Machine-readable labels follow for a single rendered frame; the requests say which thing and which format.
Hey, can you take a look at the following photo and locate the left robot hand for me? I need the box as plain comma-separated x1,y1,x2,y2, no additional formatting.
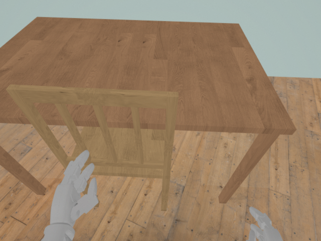
50,150,99,227

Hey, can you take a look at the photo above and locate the chair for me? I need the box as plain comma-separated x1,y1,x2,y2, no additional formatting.
6,84,179,211

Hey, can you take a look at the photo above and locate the right robot hand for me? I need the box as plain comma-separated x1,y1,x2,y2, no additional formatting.
246,207,283,241

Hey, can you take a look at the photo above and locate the robot left forearm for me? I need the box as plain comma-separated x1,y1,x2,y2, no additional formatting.
41,222,75,241

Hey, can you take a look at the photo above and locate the table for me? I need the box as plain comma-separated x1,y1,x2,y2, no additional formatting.
0,17,296,203

